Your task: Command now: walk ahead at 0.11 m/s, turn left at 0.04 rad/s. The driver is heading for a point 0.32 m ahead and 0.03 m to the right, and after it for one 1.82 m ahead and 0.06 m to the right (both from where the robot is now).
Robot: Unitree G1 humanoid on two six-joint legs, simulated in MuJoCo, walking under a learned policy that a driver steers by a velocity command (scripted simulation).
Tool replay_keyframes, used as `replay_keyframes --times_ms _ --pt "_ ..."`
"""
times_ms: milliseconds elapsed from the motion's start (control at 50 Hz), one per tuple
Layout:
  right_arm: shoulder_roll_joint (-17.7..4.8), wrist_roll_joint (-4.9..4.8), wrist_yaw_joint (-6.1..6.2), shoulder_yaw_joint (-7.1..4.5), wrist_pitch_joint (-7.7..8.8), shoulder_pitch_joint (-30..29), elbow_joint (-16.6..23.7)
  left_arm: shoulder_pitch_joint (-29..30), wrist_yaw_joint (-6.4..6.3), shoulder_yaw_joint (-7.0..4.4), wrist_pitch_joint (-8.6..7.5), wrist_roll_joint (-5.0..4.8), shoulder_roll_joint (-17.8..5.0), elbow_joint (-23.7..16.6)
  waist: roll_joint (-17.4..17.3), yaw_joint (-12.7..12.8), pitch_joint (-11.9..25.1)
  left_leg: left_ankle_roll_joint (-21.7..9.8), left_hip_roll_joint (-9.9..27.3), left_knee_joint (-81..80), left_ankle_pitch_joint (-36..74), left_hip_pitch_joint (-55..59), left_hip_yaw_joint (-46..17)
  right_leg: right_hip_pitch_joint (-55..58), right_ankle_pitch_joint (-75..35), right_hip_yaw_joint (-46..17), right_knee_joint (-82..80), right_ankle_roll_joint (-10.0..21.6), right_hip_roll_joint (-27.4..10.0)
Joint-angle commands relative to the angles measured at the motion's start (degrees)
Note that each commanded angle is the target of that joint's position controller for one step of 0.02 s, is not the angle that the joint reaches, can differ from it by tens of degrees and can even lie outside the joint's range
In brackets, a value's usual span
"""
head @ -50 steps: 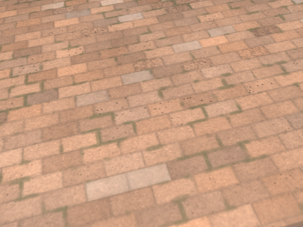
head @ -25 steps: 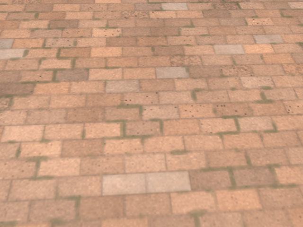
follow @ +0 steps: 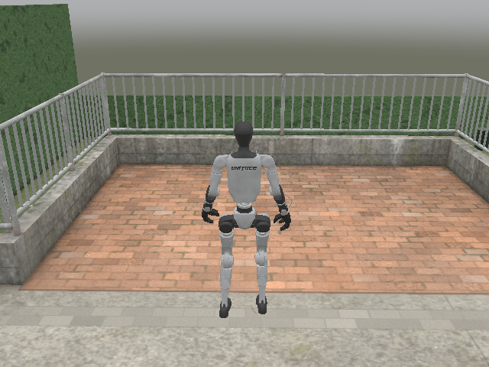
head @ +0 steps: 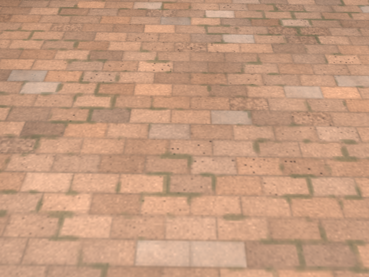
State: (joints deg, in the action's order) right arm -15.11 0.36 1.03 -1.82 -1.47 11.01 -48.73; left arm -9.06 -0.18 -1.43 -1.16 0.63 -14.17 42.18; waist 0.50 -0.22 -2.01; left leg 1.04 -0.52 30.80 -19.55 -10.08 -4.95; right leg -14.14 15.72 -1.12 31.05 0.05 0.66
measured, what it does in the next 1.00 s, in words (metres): walks ahead: left foot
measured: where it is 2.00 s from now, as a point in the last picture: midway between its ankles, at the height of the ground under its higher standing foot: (191, 165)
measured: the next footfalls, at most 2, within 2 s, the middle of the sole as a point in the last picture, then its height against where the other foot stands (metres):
left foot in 0.62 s outside the picture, level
right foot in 1.16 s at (220, 233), level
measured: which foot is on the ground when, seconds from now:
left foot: down 0.00-0.24, up 0.26-0.60, down 0.62-1.00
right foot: down 0.00-0.64, up 0.66-1.00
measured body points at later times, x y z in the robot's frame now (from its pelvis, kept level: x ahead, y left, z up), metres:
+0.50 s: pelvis +0.14 +0.00 +0.01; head +0.17 -0.01 +0.45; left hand +0.11 +0.26 -0.12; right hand +0.36 -0.24 -0.08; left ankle +0.28 +0.13 -0.69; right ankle +0.01 -0.12 -0.73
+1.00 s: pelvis +0.40 +0.04 +0.01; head +0.42 +0.04 +0.46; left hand +0.59 +0.29 -0.08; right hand +0.41 -0.24 -0.11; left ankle +0.35 +0.13 -0.73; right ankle +0.59 -0.14 -0.67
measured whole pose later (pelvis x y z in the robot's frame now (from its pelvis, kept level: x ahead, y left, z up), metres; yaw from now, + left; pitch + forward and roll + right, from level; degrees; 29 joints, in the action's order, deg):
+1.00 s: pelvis +0.40 +0.04 +0.01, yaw -1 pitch +1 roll +2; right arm -15.6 -0.5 -0.6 -2.5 5.0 20.7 -49.2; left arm -7.6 0.1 -2.5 -4.1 -0.4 -16.2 42.4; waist 2.3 -4.3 -0.6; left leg -3.6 -4.6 11.9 -11.0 -2.0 2.0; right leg -39.2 -3.9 -2.8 39.9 -1.4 -7.5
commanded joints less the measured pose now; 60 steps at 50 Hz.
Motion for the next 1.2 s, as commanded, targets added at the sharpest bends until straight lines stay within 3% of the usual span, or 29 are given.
replay_keyframes --times_ms 20,100,180,220,240,260,280,300,340,380,440,480,540,580,600,620,640,660,680,700,720,740,820,960,1060,1120,1160,1180,1200 --pt "-7.1 -0.57 0.43 -1.64 0.71 1.2 1.6 0.7 -0.41 -1.88 -0.15 -0.49 -6.3 -3.1 -2.8 0.1 1.8 -3.7 1.3 -5.7 -8.2 -5.5 -1.9 2.1 8.9 -0.8 -2.0 2.5 -0.3" --pt "-7.5 -1.45 0.39 -1.58 3.21 4.0 2.0 0.3 -0.29 -1.70 -2.50 -1.68 -5.4 -3.3 -4.5 -0.8 -6.0 -8.3 5.0 -8.7 -22.3 -8.3 -8.8 -6.9 19.2 -1.9 0.6 4.3 -0.1" --pt "-9.9 -1.89 -0.43 -2.35 5.05 5.1 2.2 -1.0 1.00 -1.97 -5.96 -2.40 -5.2 -3.4 -10.5 0.6 -5.4 -13.5 13.2 -12.0 -8.4 -1.6 -21.0 -9.6 6.5 1.1 5.7 4.8 0.8" --pt "-8.3 -1.85 -0.73 -2.02 5.48 0.5 4.8 -7.8 1.52 -2.99 -6.47 -2.22 -7.9 -0.5 -4.6 3.5 -1.8 -9.7 7.0 -2.7 7.7 -5.1 -11.0 2.3 -3.1 -2.7 -0.5 6.7 -0.4" --pt "-6.9 -1.39 -0.68 -1.66 6.27 -2.3 6.8 -14.7 1.75 -4.61 -6.57 -2.16 -12.0 1.6 5.2 5.9 1.9 -5.3 -0.4 13.7 18.1 -13.4 -0.7 14.8 -10.2 -13.5 -5.6 9.7 -5.2" --pt "-6.3 -0.81 -0.43 -1.55 7.34 -3.0 7.9 -23.0 2.02 -5.68 -6.11 -1.76 -15.4 3.4 16.5 8.9 4.6 -1.6 -4.2 31.6 -1.9 -30.0 2.1 29.1 -18.7 -31.7 -12.3 15.7 -16.0" --pt "-7.4 -1.92 -0.52 -1.86 7.70 -2.8 8.2 -21.5 2.04 -4.47 -5.80 -1.35 -12.0 3.3 10.7 6.6 2.1 -2.1 -2.0 38.7 -13.6 -38.3 -1.0 29.5 -20.5 -35.9 -13.0 17.9 -21.1" --pt "-6.8 -2.90 -0.80 -1.79 7.54 -3.5 8.3 -19.5 1.92 -3.77 -5.54 -1.08 -9.7 2.9 5.3 5.5 -1.3 -3.3 0.7 42.9 -12.4 -42.4 -1.3 28.6 -20.9 -32.1 -12.8 17.8 -21.0" --pt "-4.7 -2.56 -1.63 -1.32 7.30 -5.8 9.5 -17.5 1.46 -2.67 -4.66 -1.03 -7.3 3.0 1.5 4.1 -3.5 -4.3 5.1 39.1 -5.5 -44.8 0.9 25.6 -21.0 -23.0 -15.8 14.9 -18.2" --pt "-3.1 -1.95 -2.69 -0.95 6.98 -6.4 10.0 -15.7 0.84 -2.08 -3.59 -0.98 -6.2 3.0 4.4 3.1 -3.3 -3.1 6.2 31.2 0.3 -39.1 3.6 20.1 -20.5 -15.9 -19.7 12.5 -14.3" --pt "-0.2 -0.93 -3.86 0.37 7.23 -11.0 12.2 -13.9 -0.59 -2.52 -2.98 -1.53 -8.8 2.6 3.9 3.3 -3.2 -0.6 3.6 13.6 12.1 -26.6 7.4 9.9 -19.6 -7.0 -22.9 10.8 -9.6" --pt "-1.7 -1.34 -3.94 0.12 7.19 -13.0 13.3 -15.4 -0.97 -3.29 -3.34 -1.73 -11.6 3.0 5.6 3.6 -2.9 -0.2 1.9 6.3 18.0 -19.2 7.5 7.2 -16.9 -6.7 -25.2 10.6 -10.9" --pt "-5.5 -1.84 -3.52 -1.11 6.90 -12.6 14.0 -15.2 -0.80 -3.70 -3.47 -2.27 -11.9 3.7 6.0 1.7 -3.7 -2.4 1.8 1.3 19.5 -17.1 5.4 11.5 -20.8 -6.9 -23.6 9.1 -14.2" --pt "-7.9 -1.56 -2.96 -2.45 6.71 -7.6 13.0 -14.8 -0.70 -4.00 -2.90 -1.88 -12.4 3.9 6.2 -1.7 0.6 -4.9 -0.3 0.4 16.9 -9.8 6.9 14.5 -38.0 -4.6 -14.3 7.3 -13.6" --pt "-9.6 -1.61 -2.50 -3.61 6.43 0.1 10.7 -15.0 -0.76 -3.76 -2.44 -1.51 -11.8 3.9 5.5 -5.4 5.5 -6.5 -1.7 0.2 15.8 0.1 8.3 12.7 -44.0 -2.7 -4.3 6.1 -11.4" --pt "-11.7 -1.54 -1.93 -4.53 6.10 9.5 8.6 -15.3 -0.96 -3.00 -2.23 -0.68 -10.2 3.1 3.2 -9.3 11.7 -8.8 3.5 2.0 13.9 14.9 2.8 3.2 -35.4 -1.7 10.1 4.4 -9.2" --pt "-18.2 0.05 -1.99 -5.67 6.10 15.0 7.4 -23.2 -0.60 -0.61 -2.91 -0.84 -1.7 1.5 -14.1 -5.6 21.6 -18.4 20.0 -4.2 -2.3 32.9 -26.4 -16.3 -0.4 -0.4 35.0 0.5 0.8" --pt "-13.2 -0.63 -2.45 -4.33 6.33 14.9 7.2 -21.6 -0.20 -1.06 -4.14 -2.05 -5.0 2.5 -15.4 -6.5 22.7 -19.2 22.0 -16.4 -15.3 30.7 -42.8 -22.8 16.4 -8.0 42.9 1.3 2.0" --pt "-10.6 -1.05 -2.43 -3.40 6.55 9.4 7.5 -14.9 0.20 -2.50 -4.63 -3.82 -9.7 0.6 -11.1 -5.5 11.1 -16.3 20.9 -17.8 -17.6 22.0 -35.1 -28.6 12.6 -6.6 45.8 2.2 -1.4" --pt "-9.3 -0.92 -2.46 -2.99 6.60 5.2 8.1 -10.6 0.13 -2.40 -4.91 -3.57 -10.0 -0.5 -6.0 -3.9 5.9 -15.0 18.9 -18.3 -11.3 13.3 -27.3 -27.5 7.3 -4.7 43.7 2.8 -4.4" --pt "-7.9 -0.30 -2.72 -2.55 6.69 2.2 8.2 -8.8 -0.10 -2.55 -4.78 -2.26 -9.4 -0.5 -3.0 -2.1 2.7 -13.8 16.0 -19.3 -4.1 5.8 -20.6 -25.1 3.5 -3.9 40.4 2.8 -6.6" --pt "-7.0 0.52 -2.80 -2.31 7.03 0.4 8.4 -10.6 -0.16 -2.72 -4.24 -1.86 -8.8 -0.2 -5.7 0.5 2.6 -13.6 14.2 -20.5 0.2 1.0 -16.5 -21.3 0.6 -4.5 38.0 2.6 -8.5" --pt "-7.2 -0.16 -2.75 -2.51 8.40 0.4 6.6 -10.4 -0.60 -2.41 -2.25 -1.10 -6.8 0.3 -4.8 2.2 0.8 -15.3 12.1 -25.1 7.1 -5.2 -8.5 -20.2 -4.6 -3.4 31.8 0.4 -9.7" --pt "-10.2 -1.06 -1.22 -2.95 7.35 7.4 3.3 4.0 0.23 -1.49 -3.79 -0.94 -4.8 -3.5 -2.2 -3.0 -1.9 -13.5 10.8 -25.7 14.0 0.8 -1.2 -23.5 -22.2 -0.8 8.4 -1.7 -7.8" --pt "-10.9 -1.44 -1.08 -3.10 5.65 12.3 0.6 11.1 2.07 -1.16 -4.54 -1.68 -5.0 -6.4 -2.8 -5.3 -3.1 -12.8 13.9 -21.4 16.5 9.8 -1.3 -24.2 -18.6 -0.2 0.2 -0.1 -6.0" --pt "-11.9 -1.59 -0.84 -3.50 4.70 11.8 0.1 8.8 2.71 -1.71 -4.88 -1.67 -6.8 -6.6 -4.8 -2.9 -1.2 -11.2 15.5 -16.3 26.1 14.0 -1.9 -19.1 -11.7 0.8 -2.5 2.4 -4.1" --pt "-11.1 -1.21 -0.73 -3.03 4.18 10.3 0.5 -4.2 2.10 -3.85 -4.95 -1.42 -10.8 -2.9 -4.3 4.1 7.6 -8.6 11.1 -0.2 41.8 10.9 2.0 0.5 -11.9 3.3 -4.5 5.6 -1.4" --pt "-8.0 0.18 -0.59 -1.64 4.40 10.5 2.3 -15.1 1.47 -5.08 -4.71 -0.77 -15.2 -1.0 1.8 7.9 17.2 -6.4 7.7 17.9 28.8 -0.7 4.7 18.8 -14.7 -7.6 -1.7 9.5 -11.6" --pt "-1.3 -0.34 -1.09 0.18 5.73 17.7 3.0 -17.5 1.80 -5.88 -4.37 -0.67 -18.9 0.4 17.3 3.9 23.2 -2.7 -3.2 36.5 -9.0 -24.4 4.5 37.0 -1.1 -34.9 -8.0 18.0 -23.1"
